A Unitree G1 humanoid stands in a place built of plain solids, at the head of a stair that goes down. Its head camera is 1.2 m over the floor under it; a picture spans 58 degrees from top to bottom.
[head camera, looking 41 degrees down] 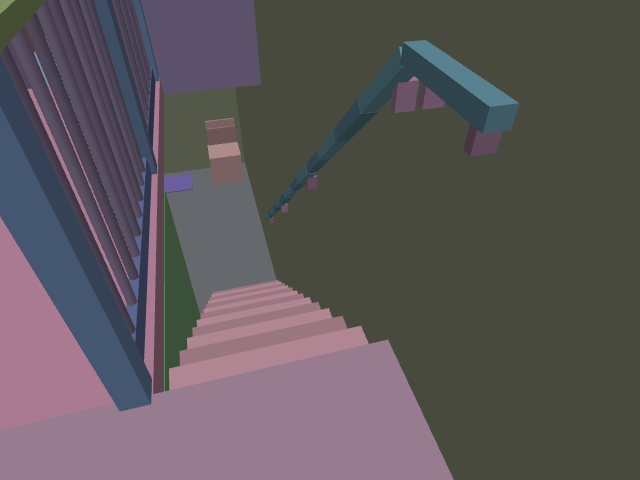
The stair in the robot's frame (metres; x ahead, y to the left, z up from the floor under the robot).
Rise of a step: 0.20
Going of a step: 0.22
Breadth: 0.75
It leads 15 degrees to the left of straight ahead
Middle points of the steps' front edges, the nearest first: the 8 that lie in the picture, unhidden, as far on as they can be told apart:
0.77 0.13 0.00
0.99 0.20 -0.20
1.21 0.25 -0.40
1.42 0.31 -0.61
1.64 0.37 -0.81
1.86 0.43 -1.01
2.07 0.49 -1.21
2.29 0.55 -1.41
